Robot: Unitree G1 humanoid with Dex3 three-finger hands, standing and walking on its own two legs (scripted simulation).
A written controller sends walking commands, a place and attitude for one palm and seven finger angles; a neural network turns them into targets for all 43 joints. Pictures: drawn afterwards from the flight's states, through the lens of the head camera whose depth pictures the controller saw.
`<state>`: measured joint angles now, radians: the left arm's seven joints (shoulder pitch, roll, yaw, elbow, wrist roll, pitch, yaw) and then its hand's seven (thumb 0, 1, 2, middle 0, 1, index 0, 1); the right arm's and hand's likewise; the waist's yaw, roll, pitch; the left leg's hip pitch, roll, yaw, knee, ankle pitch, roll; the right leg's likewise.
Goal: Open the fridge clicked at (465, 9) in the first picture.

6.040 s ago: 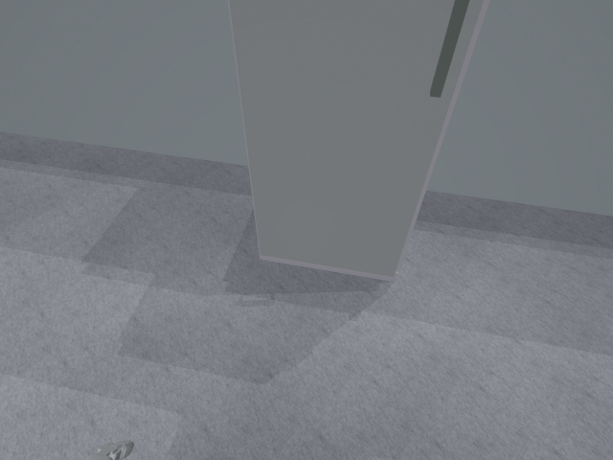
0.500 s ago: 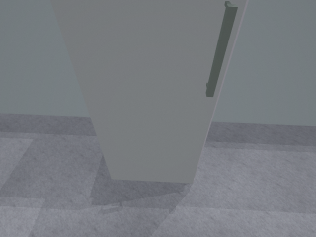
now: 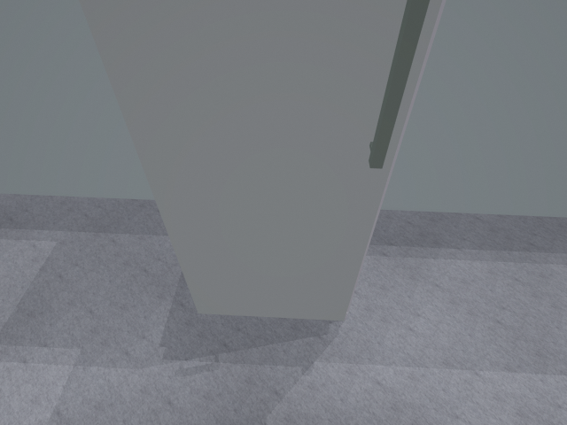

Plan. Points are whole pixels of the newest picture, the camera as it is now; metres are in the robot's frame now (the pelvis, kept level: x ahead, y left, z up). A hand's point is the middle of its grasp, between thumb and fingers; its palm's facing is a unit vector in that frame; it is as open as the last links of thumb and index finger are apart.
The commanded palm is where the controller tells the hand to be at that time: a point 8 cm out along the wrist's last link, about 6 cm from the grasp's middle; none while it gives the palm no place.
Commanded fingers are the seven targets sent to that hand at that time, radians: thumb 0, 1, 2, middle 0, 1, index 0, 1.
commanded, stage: look again from close up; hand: right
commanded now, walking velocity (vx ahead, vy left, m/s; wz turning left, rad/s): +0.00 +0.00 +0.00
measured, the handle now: (390, 89) +0.57 -0.13 +0.21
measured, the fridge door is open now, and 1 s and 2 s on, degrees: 0 0 0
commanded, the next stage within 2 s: none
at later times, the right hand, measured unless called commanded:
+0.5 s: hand out of the picture +0.00 -0.16 -0.17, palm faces +0.04 +0.99 -0.16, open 7.4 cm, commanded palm none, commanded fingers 0.00 -0.90 -0.90 0.20 0.30 0.20 0.30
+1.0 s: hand out of the picture +0.00 -0.15 -0.17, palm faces +0.04 +0.99 -0.16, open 7.4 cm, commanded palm none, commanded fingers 0.00 -0.90 -0.90 0.20 0.30 0.20 0.30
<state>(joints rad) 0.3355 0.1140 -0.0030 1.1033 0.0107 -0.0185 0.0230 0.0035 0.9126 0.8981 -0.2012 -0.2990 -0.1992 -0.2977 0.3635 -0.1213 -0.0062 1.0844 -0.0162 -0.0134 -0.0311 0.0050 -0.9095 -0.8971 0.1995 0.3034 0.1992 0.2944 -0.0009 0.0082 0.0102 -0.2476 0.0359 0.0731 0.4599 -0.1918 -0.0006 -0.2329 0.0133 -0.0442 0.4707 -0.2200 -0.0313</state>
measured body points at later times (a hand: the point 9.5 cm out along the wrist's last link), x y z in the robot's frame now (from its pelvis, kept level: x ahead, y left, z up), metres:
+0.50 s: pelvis +0.01 +0.00 +0.00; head +0.01 +0.00 +0.45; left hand +0.00 +0.21 -0.16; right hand +0.00 -0.21 -0.16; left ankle +0.03 +0.12 -0.74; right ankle +0.02 -0.10 -0.74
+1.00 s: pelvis +0.01 +0.01 +0.00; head +0.02 +0.01 +0.45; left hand +0.00 +0.21 -0.16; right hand +0.00 -0.20 -0.16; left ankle +0.03 +0.12 -0.74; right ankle +0.02 -0.10 -0.74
